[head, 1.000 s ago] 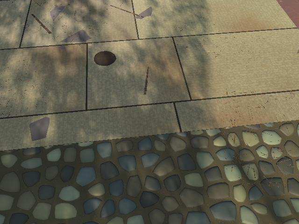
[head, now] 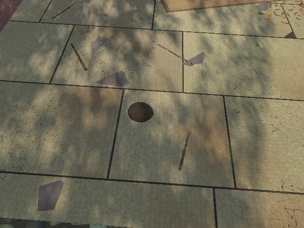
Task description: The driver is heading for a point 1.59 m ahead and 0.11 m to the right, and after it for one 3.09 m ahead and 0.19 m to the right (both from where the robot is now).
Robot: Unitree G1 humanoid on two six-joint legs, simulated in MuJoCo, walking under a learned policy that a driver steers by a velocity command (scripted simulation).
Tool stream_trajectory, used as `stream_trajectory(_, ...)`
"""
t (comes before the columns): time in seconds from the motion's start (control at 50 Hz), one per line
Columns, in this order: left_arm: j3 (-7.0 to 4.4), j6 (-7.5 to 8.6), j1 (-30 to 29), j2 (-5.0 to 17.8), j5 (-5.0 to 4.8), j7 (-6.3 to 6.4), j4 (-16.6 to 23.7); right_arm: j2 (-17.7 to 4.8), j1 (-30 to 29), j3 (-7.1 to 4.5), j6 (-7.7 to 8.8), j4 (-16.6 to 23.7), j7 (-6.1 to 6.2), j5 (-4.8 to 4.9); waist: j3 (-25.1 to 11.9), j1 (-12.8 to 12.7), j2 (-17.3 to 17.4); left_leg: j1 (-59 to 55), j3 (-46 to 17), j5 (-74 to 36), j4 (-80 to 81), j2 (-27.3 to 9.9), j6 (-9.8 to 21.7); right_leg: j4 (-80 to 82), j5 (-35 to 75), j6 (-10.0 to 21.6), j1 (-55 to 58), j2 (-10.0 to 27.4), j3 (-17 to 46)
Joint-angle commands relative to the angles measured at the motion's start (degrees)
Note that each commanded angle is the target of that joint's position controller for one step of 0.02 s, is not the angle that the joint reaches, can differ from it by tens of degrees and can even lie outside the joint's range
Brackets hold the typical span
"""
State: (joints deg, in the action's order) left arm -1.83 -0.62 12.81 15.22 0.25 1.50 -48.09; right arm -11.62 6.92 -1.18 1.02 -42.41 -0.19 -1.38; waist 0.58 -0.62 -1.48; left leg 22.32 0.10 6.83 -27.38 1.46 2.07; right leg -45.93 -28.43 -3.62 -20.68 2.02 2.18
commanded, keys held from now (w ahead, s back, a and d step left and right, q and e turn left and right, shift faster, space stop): no key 1.00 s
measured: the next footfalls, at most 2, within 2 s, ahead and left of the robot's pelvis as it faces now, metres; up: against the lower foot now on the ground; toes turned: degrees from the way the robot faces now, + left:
right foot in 0.08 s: +0.05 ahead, -0.15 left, +0.00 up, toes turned +0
right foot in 1.98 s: +0.50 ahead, -0.14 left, +0.00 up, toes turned -2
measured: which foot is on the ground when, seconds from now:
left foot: down 0.00-1.00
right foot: up 0.00-0.06, down 0.08-1.00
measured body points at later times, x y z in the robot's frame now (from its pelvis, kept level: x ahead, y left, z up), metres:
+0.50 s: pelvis +0.04 -0.03 +0.00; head +0.05 -0.03 +0.45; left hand +0.09 +0.22 -0.15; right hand +0.13 -0.28 -0.14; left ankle +0.08 +0.10 -0.73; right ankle +0.01 -0.15 -0.73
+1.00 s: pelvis +0.04 -0.03 +0.00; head +0.05 -0.03 +0.45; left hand +0.04 +0.20 -0.15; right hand +0.10 -0.28 -0.15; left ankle +0.08 +0.10 -0.73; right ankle +0.01 -0.15 -0.73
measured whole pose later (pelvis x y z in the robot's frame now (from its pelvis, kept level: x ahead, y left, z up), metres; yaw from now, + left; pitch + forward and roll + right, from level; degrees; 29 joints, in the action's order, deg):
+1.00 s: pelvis +0.04 -0.03 +0.00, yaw +1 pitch -2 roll +0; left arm -0.9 0.9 17.0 10.1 0.3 2.0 -61.5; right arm -11.3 9.9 -2.6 -1.2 -63.1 2.6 0.1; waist 2.5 0.1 0.3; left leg 15.2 -2.0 12.1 -29.0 -1.0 -1.4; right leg -28.4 -18.8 -0.1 -8.0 0.1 -0.5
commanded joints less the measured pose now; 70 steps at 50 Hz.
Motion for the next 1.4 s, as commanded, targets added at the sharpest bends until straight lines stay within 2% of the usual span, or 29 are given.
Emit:
stream_trajectory(0.02, -1.08, -0.50, 7.8, 2.7, 0.24, 0.58, -0.6, -8.0, -3.7, -2.23, 0.05, 2.9, 0.59, 0.03, -6.6, -2.4, 9.7, -1.0, -10.4, 1.8, 10.6, -11.0, 8.3, 6.9, 10.2, 0.1, 8.1, 0.1, -1.6)
stream_trajectory(0.06, -1.02, -0.26, 7.3, 2.2, 0.86, 0.30, -1.1, -6.5, -2.7, -1.80, -0.11, 1.6, 0.68, 0.64, -5.9, -2.5, 8.9, 0.5, -9.0, 12.2, 9.7, -9.2, 6.0, 14.7, 17.0, 1.5, 12.3, -0.7, -2.7)
stream_trajectory(0.08, -1.06, -0.20, 6.2, 3.0, 1.64, 0.24, -0.6, -5.5, -0.9, -1.47, -0.02, 0.5, 0.61, 0.66, -4.5, -2.0, 7.5, 1.5, -8.8, 18.1, 9.5, -8.0, 3.4, 17.3, 18.9, 2.6, 12.9, 0.8, -1.0)
stream_trajectory(0.1, -1.24, -0.15, 4.8, 4.9, 1.75, 0.41, 0.5, -5.5, 0.1, -1.46, 0.01, -0.3, 0.59, 0.40, -1.9, -0.9, 5.4, 2.3, -8.1, 21.7, 7.7, -6.5, 1.2, 20.5, 16.6, 4.1, 11.1, 3.6, 1.9)
stream_trajectory(0.12, -2.24, -0.16, 3.4, 8.4, 0.80, 0.62, -0.3, -5.8, 1.7, -1.83, 0.14, -0.3, 0.55, 0.58, 0.8, 1.9, -1.7, -0.6, -4.5, 18.3, 6.6, -3.1, -0.4, 20.8, 6.8, 5.7, 4.1, 3.5, 1.9)
stream_trajectory(0.14, -1.90, 0.31, 2.4, 6.1, 0.63, 0.48, -0.4, -6.4, 0.3, -1.93, 0.19, -0.7, 0.87, 0.32, 1.7, 0.8, -2.9, -5.8, -3.1, 13.7, 3.5, -2.4, -1.3, 23.5, 0.4, 5.8, -1.6, 2.7, 2.3)
stream_trajectory(0.16, -1.40, 0.87, 1.9, 4.4, 0.95, 0.48, -0.8, -6.6, 0.1, -2.20, 0.22, -1.0, 1.12, 0.63, 1.9, 1.2, -3.7, -8.2, -2.9, 10.4, 1.9, -2.4, -1.1, 24.8, 0.2, 5.1, -3.3, 2.7, 2.5)
stream_trajectory(0.18, -1.29, 1.38, 1.2, 4.1, 1.05, 0.46, -1.0, -6.1, 0.5, -2.21, 0.11, -1.7, 1.40, 0.75, 1.6, 1.5, -4.0, -9.5, -2.9, 8.0, 1.2, -2.8, -0.6, 24.9, 2.6, 4.3, -3.3, 2.4, 2.1)
stream_trajectory(0.22, -1.14, 2.30, 1.9, 3.5, 0.63, 0.37, -1.7, -5.9, 1.7, -2.35, -0.06, -2.9, 1.52, 0.62, 0.7, 1.2, -2.9, -9.7, -2.9, 3.9, 0.4, -2.8, 0.0, 23.6, 7.2, 3.7, -0.7, 2.0, 1.5)
stream_trajectory(0.26, -1.18, 2.56, 3.3, 3.7, 0.30, 0.40, -2.6, -5.6, 2.0, -2.42, 0.00, -4.0, 1.46, 0.78, -0.2, 0.7, -1.4, -10.2, -2.8, 0.2, 0.0, -2.9, 0.1, 22.5, 10.6, 3.8, 1.1, 1.7, 1.1)
stream_trajectory(0.42, -0.94, 2.19, 4.8, 2.9, -0.01, 0.60, -5.4, -5.8, 3.3, -2.80, -0.64, -8.8, 1.96, 1.25, -0.9, 0.3, 1.5, -12.2, -2.7, -6.8, -1.0, -3.1, -0.4, 21.2, 18.0, 4.3, 4.1, 0.7, -0.1)
stream_trajectory(0.58, -0.69, 1.92, 5.1, 1.8, -0.06, 0.51, -8.0, -6.1, 3.5, -2.88, -1.40, -12.8, 2.66, 1.47, 0.0, 0.5, 1.5, -13.1, -2.6, -7.3, -0.5, -3.2, -0.8, 22.0, 20.1, 4.3, 5.2, 0.1, -0.9)
stream_trajectory(0.92, -0.05, 1.79, 7.2, 0.4, 0.01, 0.67, -12.1, -5.3, 3.4, -2.31, -1.82, -18.7, 2.92, 1.51, 2.1, 0.8, 1.3, -12.8, -2.2, -2.9, 1.4, -2.9, -1.4, 24.3, 16.0, 4.2, 5.0, -0.5, -1.5)
stream_trajectory(1.26, 0.52, 1.76, 10.3, -0.9, -0.12, 0.75, -14.0, -4.4, 5.5, -1.40, -1.69, -21.2, 2.98, 1.58, 3.0, 0.8, 1.4, -11.8, -2.1, -1.1, 2.1, -2.8, -1.5, 24.9, 14.4, 4.3, 4.7, -0.9, -2.0)
stream_trajectory(1.28, 0.57, 1.66, 11.6, -1.2, -0.18, 0.82, -14.6, -3.8, 6.5, -1.23, -1.74, -21.8, 3.00, 1.57, 1.8, 0.7, 1.1, -12.3, -1.1, 4.7, 1.8, -1.9, -1.4, 25.5, 8.6, 4.6, 5.1, -1.3, -2.2)
stream_trajectory(1.3, 0.20, 1.47, 12.0, -0.2, -0.51, 1.01, -14.7, -4.1, 6.8, -1.36, -1.79, -22.0, 3.06, 1.83, 2.6, 0.6, 0.1, -10.7, 0.5, 13.3, 0.0, -0.3, -1.2, 26.0, 0.1, 5.6, 4.4, -1.3, -1.6)
stream_trajectory(1.32, -0.34, 1.33, 11.5, 1.5, -0.81, 1.23, -14.1, -4.5, 6.9, -1.60, -1.64, -21.9, 3.09, 2.08, 4.4, 0.4, -1.7, -7.4, 2.0, 22.1, -2.3, 1.0, -0.8, 27.0, -8.9, 7.3, 3.4, -0.1, 0.6)
stream_trajectory(1.34, -0.69, 1.44, 12.0, 2.5, -1.12, 1.35, -13.5, -4.6, 5.7, -1.64, -1.15, -21.1, 2.97, 2.05, 6.7, -0.3, -2.9, -3.4, 2.4, 25.9, -4.7, 1.3, -0.4, 29.2, -16.0, 9.2, 2.5, 2.5, 4.2)
stream_trajectory(1.38, -2.04, 2.43, 13.8, 6.1, -1.81, 1.24, -13.3, -2.2, 3.0, -1.16, 0.79, -19.3, 2.03, 2.25, 9.5, -1.6, -8.9, 3.2, 4.1, 18.4, -15.4, 0.5, -0.2, 35.5, -21.6, 14.4, 4.4, 12.3, 17.1)
stream_trajectory(1.4, -2.40, 2.93, 13.3, 6.5, -1.89, 1.16, -12.9, -2.2, 2.2, -1.14, 1.72, -18.7, 1.49, 2.43, 11.0, -1.5, -9.1, 5.2, 2.4, 16.8, -19.1, -2.0, 0.7, 37.2, -20.1, 16.5, 3.8, 15.9, 21.3)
